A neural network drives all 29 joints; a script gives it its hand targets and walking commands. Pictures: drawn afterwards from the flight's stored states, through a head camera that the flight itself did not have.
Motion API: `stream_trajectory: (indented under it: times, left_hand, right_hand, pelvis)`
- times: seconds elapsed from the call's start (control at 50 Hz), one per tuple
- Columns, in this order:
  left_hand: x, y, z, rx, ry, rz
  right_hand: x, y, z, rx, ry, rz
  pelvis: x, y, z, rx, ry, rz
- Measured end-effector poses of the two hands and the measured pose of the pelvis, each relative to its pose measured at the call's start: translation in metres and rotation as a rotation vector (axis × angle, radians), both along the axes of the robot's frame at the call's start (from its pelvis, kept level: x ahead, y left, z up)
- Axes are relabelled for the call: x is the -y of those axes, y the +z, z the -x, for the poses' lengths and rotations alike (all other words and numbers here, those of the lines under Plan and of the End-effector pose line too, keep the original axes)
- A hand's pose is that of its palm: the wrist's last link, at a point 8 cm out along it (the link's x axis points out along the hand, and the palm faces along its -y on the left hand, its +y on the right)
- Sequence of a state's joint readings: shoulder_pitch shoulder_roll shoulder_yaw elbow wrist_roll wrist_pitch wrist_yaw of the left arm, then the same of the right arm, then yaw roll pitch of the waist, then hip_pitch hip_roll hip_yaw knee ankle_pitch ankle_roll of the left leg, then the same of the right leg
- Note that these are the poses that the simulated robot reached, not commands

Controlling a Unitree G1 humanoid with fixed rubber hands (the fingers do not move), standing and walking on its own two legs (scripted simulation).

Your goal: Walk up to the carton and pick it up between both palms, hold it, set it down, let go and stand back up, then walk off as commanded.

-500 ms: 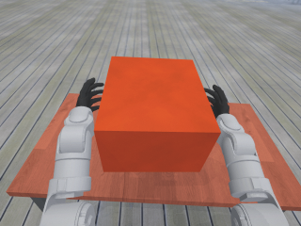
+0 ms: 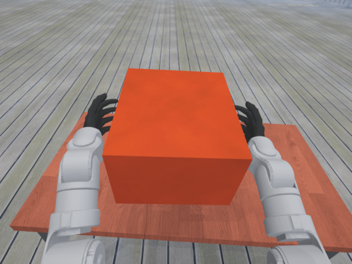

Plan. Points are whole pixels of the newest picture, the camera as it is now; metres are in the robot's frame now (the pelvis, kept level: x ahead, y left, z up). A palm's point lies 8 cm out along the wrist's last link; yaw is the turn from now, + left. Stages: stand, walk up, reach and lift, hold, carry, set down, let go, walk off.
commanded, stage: hold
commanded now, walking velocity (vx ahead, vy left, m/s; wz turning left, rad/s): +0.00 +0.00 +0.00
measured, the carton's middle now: (174, 131) +0.40 +0.00 +0.14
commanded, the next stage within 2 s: none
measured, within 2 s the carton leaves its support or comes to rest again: neither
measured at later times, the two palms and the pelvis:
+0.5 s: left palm (99, 129) +0.36 +0.16 +0.18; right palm (256, 137) +0.35 -0.19 +0.17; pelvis +0.00 +0.00 +0.00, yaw -1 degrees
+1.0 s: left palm (94, 128) +0.36 +0.17 +0.18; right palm (253, 136) +0.34 -0.18 +0.17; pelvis +0.00 +0.00 +0.00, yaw -1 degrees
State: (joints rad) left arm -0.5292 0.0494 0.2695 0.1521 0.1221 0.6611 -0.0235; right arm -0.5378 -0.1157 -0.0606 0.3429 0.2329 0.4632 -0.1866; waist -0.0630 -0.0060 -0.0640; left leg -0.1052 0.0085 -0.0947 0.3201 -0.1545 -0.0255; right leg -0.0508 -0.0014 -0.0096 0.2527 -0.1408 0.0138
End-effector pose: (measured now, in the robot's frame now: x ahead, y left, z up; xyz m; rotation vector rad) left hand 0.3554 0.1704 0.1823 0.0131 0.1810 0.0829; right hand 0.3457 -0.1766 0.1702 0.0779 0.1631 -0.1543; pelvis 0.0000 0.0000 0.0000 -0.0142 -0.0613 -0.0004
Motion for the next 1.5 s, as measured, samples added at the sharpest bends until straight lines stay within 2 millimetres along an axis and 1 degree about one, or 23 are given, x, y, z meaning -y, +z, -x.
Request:
stream_trajectory:
  times: [0.22,0.44,0.64,0.8,1.08,1.3,1.5]
  left_hand:
    - [0.002,0.004,0.0,0.001,0.003,-0.007]
    - [0.01,0.0,-0.003,-0.01,0.008,-0.013]
    - [0.008,-0.002,-0.001,-0.005,0.013,-0.005]
    - [0.005,0.002,-0.002,-0.001,0.001,-0.003]
    - [0.0,0.002,0.0,0.002,0.002,-0.006]
    - [0.006,0.0,-0.001,-0.005,0.003,-0.008]
    - [0.008,-0.001,0.0,-0.008,0.012,-0.006]
  right_hand:
    - [0.002,0.006,0.001,0.009,-0.01,-0.002]
    - [0.009,0.0,-0.002,-0.001,0.0,-0.005]
    - [0.008,-0.001,-0.003,0.007,0.005,-0.005]
    - [0.006,0.001,-0.001,0.009,-0.004,-0.005]
    - [0.0,0.006,0.001,0.015,-0.007,-0.004]
    - [0.006,0.003,0.001,0.011,-0.005,-0.001]
    - [0.008,0.0,-0.001,0.008,0.003,-0.004]
  pelvis:
    - [-0.008,0.0,0.005,-0.005,-0.023,0.0]
    - [-0.001,0.0,0.005,-0.012,-0.024,0.001]
    - [0.005,0.0,0.002,-0.005,-0.001,0.0]
    - [0.002,0.0,0.002,0.002,0.0,-0.001]
    - [-0.005,0.0,0.006,0.0,-0.013,0.001]
    - [-0.002,0.0,0.007,-0.002,-0.017,0.0]
    - [0.003,0.0,0.006,0.004,-0.008,-0.001]
